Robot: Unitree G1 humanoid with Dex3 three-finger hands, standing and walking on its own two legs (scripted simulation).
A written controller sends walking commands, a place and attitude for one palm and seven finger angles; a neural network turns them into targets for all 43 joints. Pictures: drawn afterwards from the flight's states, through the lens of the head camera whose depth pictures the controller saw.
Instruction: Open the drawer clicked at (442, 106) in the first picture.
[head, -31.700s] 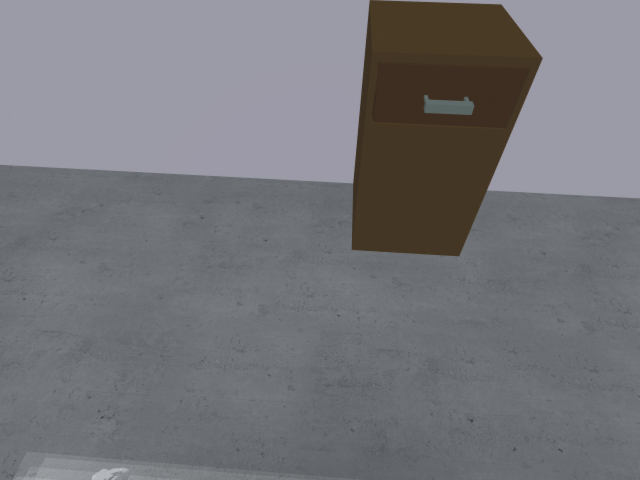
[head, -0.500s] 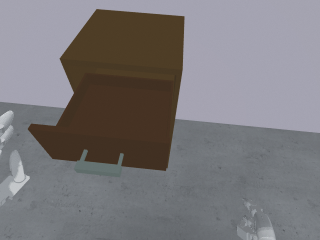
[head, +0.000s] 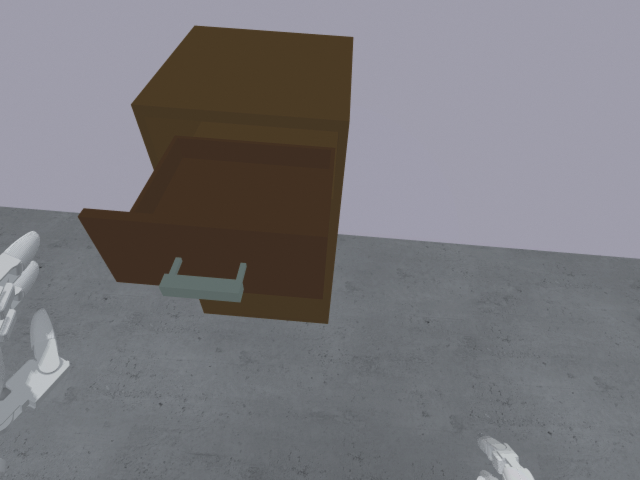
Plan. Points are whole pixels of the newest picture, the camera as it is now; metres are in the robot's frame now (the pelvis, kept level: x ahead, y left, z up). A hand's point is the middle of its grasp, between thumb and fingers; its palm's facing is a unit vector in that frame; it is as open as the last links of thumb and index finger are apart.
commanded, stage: stop stepping back and stand still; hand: left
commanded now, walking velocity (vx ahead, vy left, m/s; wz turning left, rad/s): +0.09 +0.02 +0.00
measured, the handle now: (206, 276) +0.45 +0.21 -0.07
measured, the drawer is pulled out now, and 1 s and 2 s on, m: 0.30 0.30 0.30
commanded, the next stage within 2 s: let the arm hang, fingers relaxed in 0.32 s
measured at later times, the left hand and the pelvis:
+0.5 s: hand (83, 397) +0.19 +0.26 +0.06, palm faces +0.24 -0.85 -0.46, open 7.4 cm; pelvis -0.01 +0.01 +0.00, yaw +1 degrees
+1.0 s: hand out of the picture -0.07 +0.19 -0.17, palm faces +0.05 -0.98 -0.21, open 7.2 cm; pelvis -0.01 +0.01 +0.01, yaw +0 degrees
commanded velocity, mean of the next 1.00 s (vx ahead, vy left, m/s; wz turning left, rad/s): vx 0.00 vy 0.00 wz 0.00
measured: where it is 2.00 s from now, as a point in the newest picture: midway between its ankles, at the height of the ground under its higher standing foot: outside the picture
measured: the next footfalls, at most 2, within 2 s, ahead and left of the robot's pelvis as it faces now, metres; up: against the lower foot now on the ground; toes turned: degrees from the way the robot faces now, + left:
none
